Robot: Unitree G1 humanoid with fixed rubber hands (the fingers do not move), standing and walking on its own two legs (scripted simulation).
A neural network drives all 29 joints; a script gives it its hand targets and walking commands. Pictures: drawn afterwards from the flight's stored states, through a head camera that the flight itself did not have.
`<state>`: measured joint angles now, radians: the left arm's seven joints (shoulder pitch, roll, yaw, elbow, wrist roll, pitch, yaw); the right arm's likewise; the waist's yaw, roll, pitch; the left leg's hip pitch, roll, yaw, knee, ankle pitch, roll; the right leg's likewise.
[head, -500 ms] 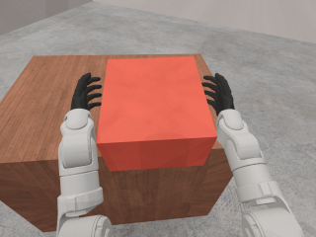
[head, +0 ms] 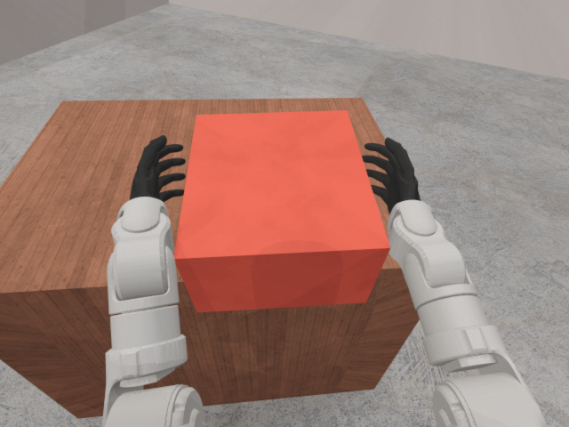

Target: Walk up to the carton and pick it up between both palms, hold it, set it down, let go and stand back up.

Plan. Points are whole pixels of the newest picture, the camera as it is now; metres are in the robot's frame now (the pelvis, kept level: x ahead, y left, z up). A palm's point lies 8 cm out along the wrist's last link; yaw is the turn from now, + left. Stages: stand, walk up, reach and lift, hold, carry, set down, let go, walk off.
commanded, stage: hold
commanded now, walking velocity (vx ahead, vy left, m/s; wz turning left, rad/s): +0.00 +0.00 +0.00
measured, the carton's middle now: (277, 204) +0.40 +0.01 +0.12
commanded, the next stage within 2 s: none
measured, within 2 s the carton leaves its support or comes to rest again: neither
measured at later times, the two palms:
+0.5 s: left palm (149, 204) +0.35 +0.17 +0.17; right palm (398, 201) +0.35 -0.15 +0.16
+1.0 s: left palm (148, 200) +0.35 +0.17 +0.18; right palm (401, 196) +0.35 -0.16 +0.17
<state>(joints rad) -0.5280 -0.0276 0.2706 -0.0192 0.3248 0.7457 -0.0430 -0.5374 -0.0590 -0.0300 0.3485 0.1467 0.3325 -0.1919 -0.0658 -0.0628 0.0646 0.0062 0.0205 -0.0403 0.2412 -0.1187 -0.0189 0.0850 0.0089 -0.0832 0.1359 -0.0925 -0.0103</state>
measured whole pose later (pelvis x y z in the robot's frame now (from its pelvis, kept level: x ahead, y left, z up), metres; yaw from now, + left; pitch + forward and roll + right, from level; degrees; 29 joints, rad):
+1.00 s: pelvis +0.00 +0.00 +0.00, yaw +0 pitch -7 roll -1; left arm -0.50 -0.02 0.26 -0.07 0.31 0.72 -0.04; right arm -0.52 -0.06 -0.01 0.30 0.15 0.31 -0.21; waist -0.08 -0.07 0.07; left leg -0.02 0.02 -0.05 0.25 -0.12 -0.02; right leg 0.07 0.01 -0.09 0.13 -0.09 -0.01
